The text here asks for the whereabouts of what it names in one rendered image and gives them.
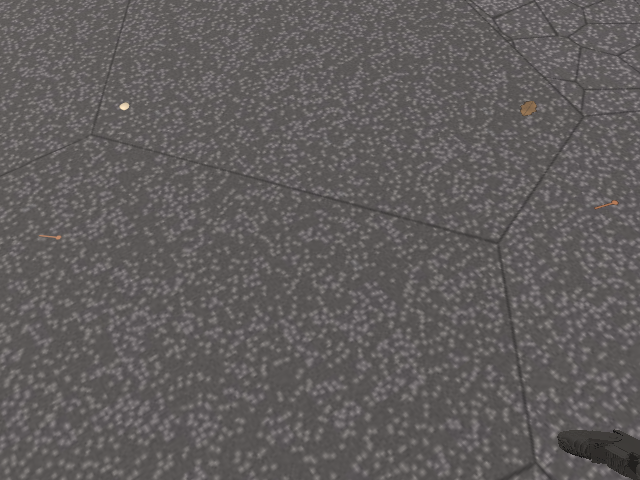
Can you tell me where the right robot hand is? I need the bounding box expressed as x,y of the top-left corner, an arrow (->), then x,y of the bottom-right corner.
557,429 -> 640,480

